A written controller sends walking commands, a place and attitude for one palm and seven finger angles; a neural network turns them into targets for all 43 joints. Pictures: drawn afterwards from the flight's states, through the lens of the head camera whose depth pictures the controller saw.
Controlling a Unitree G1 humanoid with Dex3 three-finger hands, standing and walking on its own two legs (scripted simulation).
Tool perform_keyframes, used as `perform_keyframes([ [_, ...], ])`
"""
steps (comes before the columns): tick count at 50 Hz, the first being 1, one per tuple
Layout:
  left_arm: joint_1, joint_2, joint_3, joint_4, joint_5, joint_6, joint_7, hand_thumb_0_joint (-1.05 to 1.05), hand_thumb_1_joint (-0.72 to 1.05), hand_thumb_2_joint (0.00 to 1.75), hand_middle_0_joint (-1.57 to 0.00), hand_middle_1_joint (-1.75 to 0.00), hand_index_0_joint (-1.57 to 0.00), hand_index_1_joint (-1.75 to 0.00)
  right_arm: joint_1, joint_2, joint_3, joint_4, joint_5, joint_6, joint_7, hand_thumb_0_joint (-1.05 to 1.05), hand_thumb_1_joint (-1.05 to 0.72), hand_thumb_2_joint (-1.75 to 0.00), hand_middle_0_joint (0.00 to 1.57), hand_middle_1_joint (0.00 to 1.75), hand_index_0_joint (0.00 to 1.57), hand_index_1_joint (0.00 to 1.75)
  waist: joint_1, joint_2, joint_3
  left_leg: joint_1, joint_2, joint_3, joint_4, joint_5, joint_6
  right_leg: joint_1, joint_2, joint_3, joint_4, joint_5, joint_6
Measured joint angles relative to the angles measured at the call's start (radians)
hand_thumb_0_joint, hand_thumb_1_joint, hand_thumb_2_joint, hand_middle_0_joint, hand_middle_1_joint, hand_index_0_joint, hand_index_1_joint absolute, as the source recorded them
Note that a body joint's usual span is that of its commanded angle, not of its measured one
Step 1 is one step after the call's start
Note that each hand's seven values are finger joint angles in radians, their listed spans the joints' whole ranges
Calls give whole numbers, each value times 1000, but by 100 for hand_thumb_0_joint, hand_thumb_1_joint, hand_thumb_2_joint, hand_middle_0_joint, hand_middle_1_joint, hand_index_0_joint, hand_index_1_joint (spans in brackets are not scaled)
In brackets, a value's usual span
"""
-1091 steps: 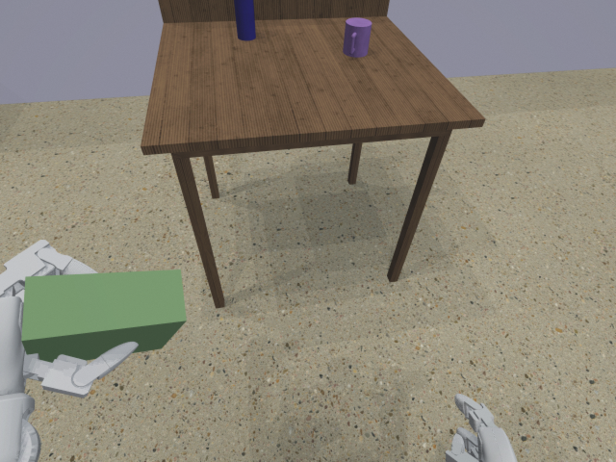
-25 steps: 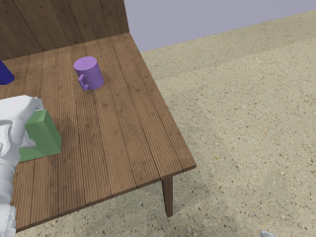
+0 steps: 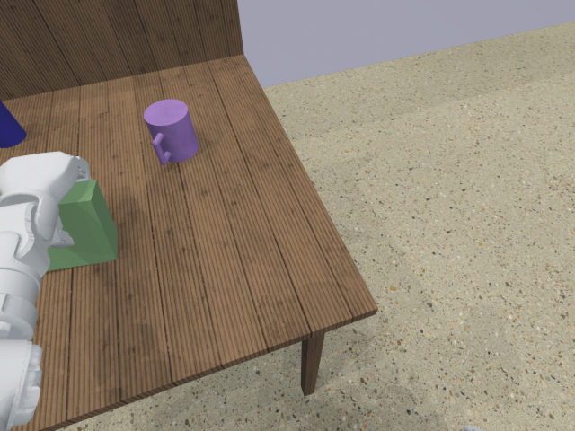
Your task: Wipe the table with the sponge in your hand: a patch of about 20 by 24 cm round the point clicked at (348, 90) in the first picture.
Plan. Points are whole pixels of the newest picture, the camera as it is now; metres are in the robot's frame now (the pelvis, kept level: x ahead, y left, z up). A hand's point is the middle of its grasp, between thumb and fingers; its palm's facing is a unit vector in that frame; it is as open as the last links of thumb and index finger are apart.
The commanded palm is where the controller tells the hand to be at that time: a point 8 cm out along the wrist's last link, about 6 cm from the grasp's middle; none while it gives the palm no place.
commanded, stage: slide across to the middle lane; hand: left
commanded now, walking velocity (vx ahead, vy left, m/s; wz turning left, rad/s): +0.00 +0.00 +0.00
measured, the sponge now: (68, 237) +0.37 +0.37 +0.04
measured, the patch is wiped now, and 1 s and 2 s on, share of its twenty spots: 0.25 0.55 0.70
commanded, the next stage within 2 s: wipe back along the middle lane in 0.58 s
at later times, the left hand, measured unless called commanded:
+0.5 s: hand (88, 194) +0.41 +0.33 +0.09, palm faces -0.08 +0.00 -1.00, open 9.5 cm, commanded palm +0.40 +0.29 +0.14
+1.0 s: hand (121, 194) +0.41 +0.28 +0.09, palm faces -0.02 -0.03 -1.00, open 9.5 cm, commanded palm +0.37 +0.26 +0.13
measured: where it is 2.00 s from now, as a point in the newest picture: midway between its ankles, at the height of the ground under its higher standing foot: outside the picture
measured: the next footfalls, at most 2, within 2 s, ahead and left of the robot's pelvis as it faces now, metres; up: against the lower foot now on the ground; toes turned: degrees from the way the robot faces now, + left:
none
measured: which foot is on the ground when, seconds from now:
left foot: down 0.00-1.00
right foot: down 0.00-1.00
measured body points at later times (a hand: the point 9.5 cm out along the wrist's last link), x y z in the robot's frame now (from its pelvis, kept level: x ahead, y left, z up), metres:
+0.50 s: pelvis +0.03 +0.01 +0.01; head +0.06 +0.00 +0.46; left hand +0.41 +0.32 +0.15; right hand +0.20 -0.23 -0.11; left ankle +0.00 +0.09 -0.73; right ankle +0.01 -0.11 -0.73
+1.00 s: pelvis +0.04 +0.00 +0.01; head +0.07 -0.03 +0.46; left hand +0.41 +0.27 +0.15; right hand +0.21 -0.24 -0.12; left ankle +0.00 +0.09 -0.73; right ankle +0.01 -0.11 -0.73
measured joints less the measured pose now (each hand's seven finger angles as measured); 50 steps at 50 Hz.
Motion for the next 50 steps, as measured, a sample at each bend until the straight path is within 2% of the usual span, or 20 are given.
perform_keyframes([
  [4, 15, -20, -36, -36, -5, 17, 15, 2, -55, 113, -84, -135, -86, -139, 6, 3, -7, 8, 0, 4, 0, 1, -91, -90, 21, 30, 20, 30, 9, 6, 4, 21, -7, 0, -11, -2, 6, 23, -7, 0, -11, -3, 7],
  [8, 37, -49, -54, -98, -38, 38, 40, 2, -55, 113, -83, -136, -84, -140, 3, 13, -11, 22, 1, 5, -2, 1, -91, -90, 20, 30, 20, 30, 19, 5, 9, 52, -15, -4, -29, 0, 10, 54, -15, -2, -25, -6, 11],
  [11, 51, -83, -71, -142, -54, 73, 57, 1, -54, 113, -82, -138, -83, -142, -12, 20, -8, 30, 1, 7, 2, 1, -91, -90, 20, 30, 20, 30, 24, 3, 10, 76, -21, -7, -42, -1, 12, 77, -20, -4, -35, -10, 14],
  [14, 58, -114, -93, -167, -49, 121, 63, 1, -53, 113, -81, -139, -82, -143, -37, 25, -1, 29, 0, 12, 8, 1, -91, -90, 20, 30, 20, 30, 24, 2, 11, 97, -25, -9, -53, -2, 13, 97, -24, -6, -42, -14, 16],
  [22, 54, -155, -134, -202, -42, 229, 32, 1, -52, 113, -80, -140, -81, -144, -102, 28, 17, -2, -6, 19, 12, 1, -91, -90, 21, 30, 20, 30, 25, 5, 16, 130, -30, -18, -73, -4, 14, 133, -28, -13, -61, -20, 17],
  [34, 32, -188, -192, -265, -39, 280, -11, 0, -51, 112, -79, -141, -80, -145, -120, 18, 24, -19, -11, 31, 10, 1, -91, -90, 20, 30, 20, 30, 32, 1, 23, 145, -27, -36, -73, -16, 6, 154, -25, -29, -66, -35, 10],
  [39, 40, -205, -183, -282, -36, 297, -7, 0, -51, 112, -78, -141, -80, -145, -120, 19, 27, -16, -14, 41, 12, 1, -91, -90, 20, 30, 20, 30, 26, 4, 23, 147, -23, -30, -77, -18, 2, 152, -20, -23, -65, -37, 6],
  [44, 114, -222, -155, -345, -36, 317, 21, 0, -50, 111, -77, -142, -79, -146, -111, 16, 28, -22, -16, 48, 25, 1, -91, -90, 20, 30, 20, 30, 21, 16, 17, 159, -16, -18, -86, -19, 0, 156, -14, -10, -67, -36, 4],
  [50, 174, -236, -154, -411, -45, 366, 39, 0, -47, 110, -75, -143, -77, -147, -108, 11, 30, -24, -10, 56, 34, 1, -91, -90, 20, 30, 20, 30, 23, 21, 17, 178, -12, -13, -93, -19, -4, 169, -10, -6, -66, -38, 0],
])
